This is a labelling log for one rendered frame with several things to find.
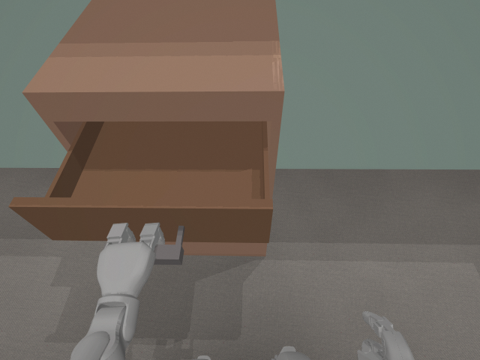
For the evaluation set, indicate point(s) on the cabinet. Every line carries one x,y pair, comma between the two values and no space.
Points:
167,61

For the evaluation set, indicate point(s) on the robot right hand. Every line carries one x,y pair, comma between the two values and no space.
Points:
394,345

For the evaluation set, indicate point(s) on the handle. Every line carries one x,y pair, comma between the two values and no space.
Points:
170,254

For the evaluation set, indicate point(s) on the robot left forearm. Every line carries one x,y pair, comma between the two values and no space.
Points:
111,330

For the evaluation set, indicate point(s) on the right robot shin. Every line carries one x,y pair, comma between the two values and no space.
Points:
288,349

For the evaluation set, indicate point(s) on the drawer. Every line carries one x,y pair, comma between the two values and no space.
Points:
212,177

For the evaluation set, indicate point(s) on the robot left hand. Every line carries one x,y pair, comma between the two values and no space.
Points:
124,265

